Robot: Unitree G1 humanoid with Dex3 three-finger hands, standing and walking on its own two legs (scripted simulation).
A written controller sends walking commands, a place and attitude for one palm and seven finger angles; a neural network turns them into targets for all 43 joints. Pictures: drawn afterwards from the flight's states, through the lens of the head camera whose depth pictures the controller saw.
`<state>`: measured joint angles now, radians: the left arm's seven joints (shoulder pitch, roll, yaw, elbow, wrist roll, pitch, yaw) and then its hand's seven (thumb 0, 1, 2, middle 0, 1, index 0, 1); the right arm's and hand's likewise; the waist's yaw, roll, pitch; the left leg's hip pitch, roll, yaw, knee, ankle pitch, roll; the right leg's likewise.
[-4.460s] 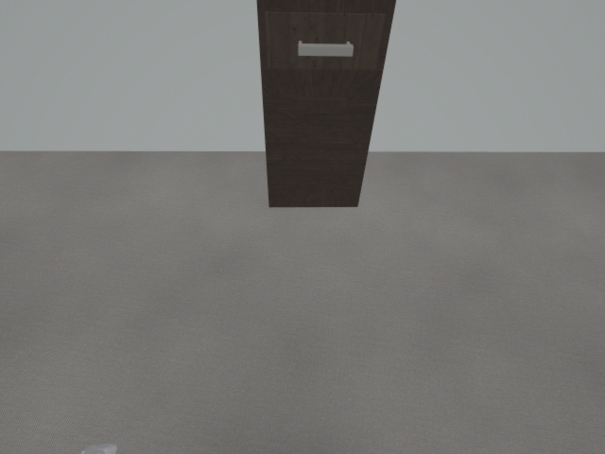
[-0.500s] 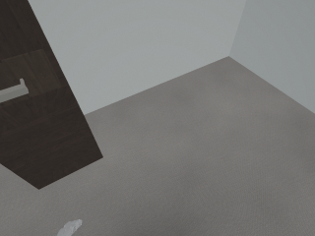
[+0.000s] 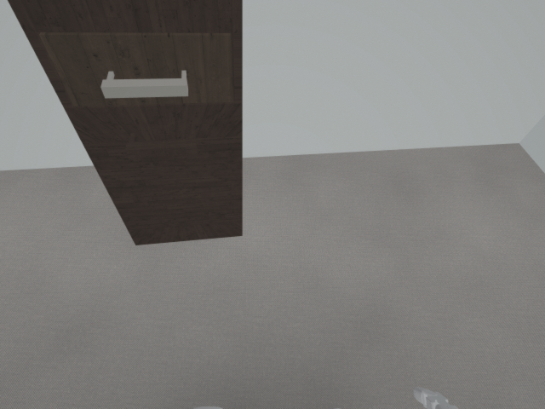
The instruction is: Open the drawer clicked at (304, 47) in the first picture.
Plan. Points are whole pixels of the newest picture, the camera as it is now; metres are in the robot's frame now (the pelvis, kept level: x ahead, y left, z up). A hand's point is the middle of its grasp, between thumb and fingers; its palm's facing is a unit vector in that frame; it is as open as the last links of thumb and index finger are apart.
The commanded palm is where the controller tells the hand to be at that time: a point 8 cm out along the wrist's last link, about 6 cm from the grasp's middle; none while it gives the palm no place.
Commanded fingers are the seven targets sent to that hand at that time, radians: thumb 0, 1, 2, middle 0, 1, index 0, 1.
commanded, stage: turn to face it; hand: left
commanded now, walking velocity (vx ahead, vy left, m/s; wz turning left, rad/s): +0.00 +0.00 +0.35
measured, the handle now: (147, 81) +0.73 +0.36 +0.02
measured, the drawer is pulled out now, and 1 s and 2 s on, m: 0.00 0.00 0.00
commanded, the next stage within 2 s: take the last steps up to it in 0.32 s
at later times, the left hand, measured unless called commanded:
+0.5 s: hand out of the picture +0.05 +0.17 -0.14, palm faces +0.20 -0.95 -0.25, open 7.4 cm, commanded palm none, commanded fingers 0.00 0.90 0.90 -0.20 -0.30 -0.20 -0.30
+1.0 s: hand out of the picture +0.02 +0.21 -0.16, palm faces +0.26 -0.95 -0.16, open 7.4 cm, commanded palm none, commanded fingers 0.00 0.90 0.90 -0.20 -0.30 -0.20 -0.30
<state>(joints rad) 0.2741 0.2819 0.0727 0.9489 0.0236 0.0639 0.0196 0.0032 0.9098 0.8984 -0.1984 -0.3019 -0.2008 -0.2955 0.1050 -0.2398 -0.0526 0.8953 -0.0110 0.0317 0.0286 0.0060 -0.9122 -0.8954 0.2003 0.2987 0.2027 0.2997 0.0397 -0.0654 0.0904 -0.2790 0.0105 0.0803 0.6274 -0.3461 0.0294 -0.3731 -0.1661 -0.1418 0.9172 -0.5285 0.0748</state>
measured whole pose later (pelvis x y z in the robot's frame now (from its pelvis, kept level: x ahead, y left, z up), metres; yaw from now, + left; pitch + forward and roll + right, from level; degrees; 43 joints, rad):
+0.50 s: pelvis +0.01 -0.03 +0.01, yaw +10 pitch -1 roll +1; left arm 0.22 0.15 0.02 0.93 0.02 0.00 0.02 0.00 0.91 0.90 -0.20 -0.30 -0.20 -0.30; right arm 0.21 -0.22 -0.07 1.01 -0.01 0.07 0.01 0.01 -0.91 -0.90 0.20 0.30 0.20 0.30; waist -0.01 0.05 0.05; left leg -0.41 -0.02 -0.03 1.06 -0.42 -0.02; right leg -0.21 -0.05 -0.13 0.52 -0.29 -0.03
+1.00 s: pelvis +0.08 +0.04 +0.02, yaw +12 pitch -1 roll +0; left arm 0.33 0.19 0.06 1.11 0.03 0.01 -0.02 0.01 0.92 0.90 -0.19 -0.30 -0.20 -0.29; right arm 0.38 -0.12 -0.02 1.10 -0.02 -0.06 -0.02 0.00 -0.92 -0.90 0.20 0.30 0.20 0.30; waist 0.01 -0.04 0.03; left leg -0.02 0.01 0.13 0.34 -0.30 0.02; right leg -0.51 -0.10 -0.08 1.03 -0.28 0.02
